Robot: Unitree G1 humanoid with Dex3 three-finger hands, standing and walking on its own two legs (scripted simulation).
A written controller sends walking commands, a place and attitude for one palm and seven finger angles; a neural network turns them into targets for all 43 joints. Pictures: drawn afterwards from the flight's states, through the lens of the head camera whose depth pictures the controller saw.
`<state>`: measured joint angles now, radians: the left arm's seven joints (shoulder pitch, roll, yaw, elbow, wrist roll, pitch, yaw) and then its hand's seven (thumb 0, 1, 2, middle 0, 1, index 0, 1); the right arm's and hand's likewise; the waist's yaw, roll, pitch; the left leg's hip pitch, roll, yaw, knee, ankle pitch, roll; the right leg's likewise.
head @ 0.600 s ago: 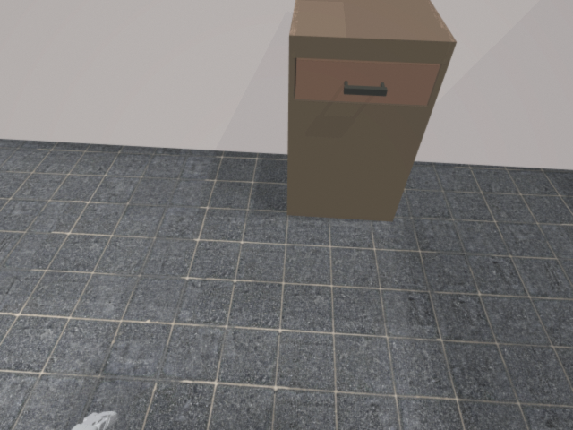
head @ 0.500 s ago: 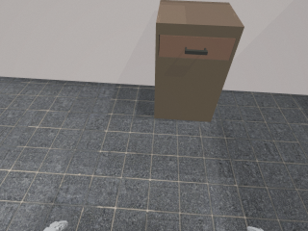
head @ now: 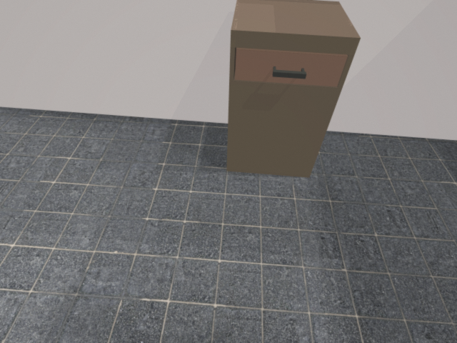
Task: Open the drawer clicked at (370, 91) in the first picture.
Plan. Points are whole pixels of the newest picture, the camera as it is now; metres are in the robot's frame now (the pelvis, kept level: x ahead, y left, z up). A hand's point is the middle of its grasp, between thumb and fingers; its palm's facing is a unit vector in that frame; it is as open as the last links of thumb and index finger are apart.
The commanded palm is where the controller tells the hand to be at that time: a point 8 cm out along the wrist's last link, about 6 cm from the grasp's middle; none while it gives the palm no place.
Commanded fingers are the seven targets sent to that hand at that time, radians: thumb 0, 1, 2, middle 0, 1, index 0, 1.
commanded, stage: stand and wait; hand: left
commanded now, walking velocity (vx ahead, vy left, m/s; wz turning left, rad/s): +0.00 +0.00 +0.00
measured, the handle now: (288, 71) +1.16 -0.19 -0.09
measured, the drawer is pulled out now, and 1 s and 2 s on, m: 0.00 0.00 0.00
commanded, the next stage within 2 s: look at it before walking up in 0.22 s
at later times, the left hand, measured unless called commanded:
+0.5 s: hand out of the picture +0.06 +0.25 -0.16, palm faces -0.02 -0.94 -0.33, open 7.4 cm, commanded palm none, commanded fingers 0.00 0.90 0.90 -0.20 -0.30 -0.20 -0.30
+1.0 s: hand out of the picture +0.07 +0.25 -0.15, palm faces -0.02 -0.94 -0.33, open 7.4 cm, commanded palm none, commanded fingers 0.00 0.90 0.90 -0.20 -0.30 -0.20 -0.30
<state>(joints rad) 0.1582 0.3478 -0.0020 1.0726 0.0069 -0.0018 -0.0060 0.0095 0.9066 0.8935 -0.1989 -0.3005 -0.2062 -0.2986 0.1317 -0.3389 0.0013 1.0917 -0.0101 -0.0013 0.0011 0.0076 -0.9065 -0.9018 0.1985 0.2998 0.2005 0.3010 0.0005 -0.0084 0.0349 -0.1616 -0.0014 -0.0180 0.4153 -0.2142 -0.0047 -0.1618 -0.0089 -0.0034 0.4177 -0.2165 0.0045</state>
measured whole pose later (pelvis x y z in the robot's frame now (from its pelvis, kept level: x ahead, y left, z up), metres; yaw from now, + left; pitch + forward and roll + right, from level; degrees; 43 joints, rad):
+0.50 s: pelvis -0.01 +0.00 +0.00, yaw +0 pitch -2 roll +0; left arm 0.15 0.34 0.00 1.09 0.01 -0.01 -0.01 0.01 0.91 0.89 -0.20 -0.30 -0.21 -0.30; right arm 0.13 -0.33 0.00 1.11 -0.01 -0.01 0.00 0.01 -0.91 -0.90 0.20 0.30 0.20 0.30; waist 0.00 0.00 0.03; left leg -0.16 -0.01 -0.02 0.38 -0.19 0.00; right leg -0.16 -0.01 0.00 0.39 -0.19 0.01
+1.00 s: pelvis +0.00 +0.00 +0.00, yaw +0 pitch -2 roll +0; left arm 0.14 0.34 0.00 1.09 0.01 -0.01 -0.01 0.01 0.91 0.89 -0.20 -0.30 -0.21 -0.30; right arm 0.11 -0.34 0.01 1.11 -0.01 -0.01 0.00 0.01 -0.91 -0.90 0.20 0.30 0.20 0.30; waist 0.01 0.00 0.03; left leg -0.14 0.00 -0.02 0.36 -0.19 -0.01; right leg -0.15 0.00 -0.01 0.37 -0.19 0.00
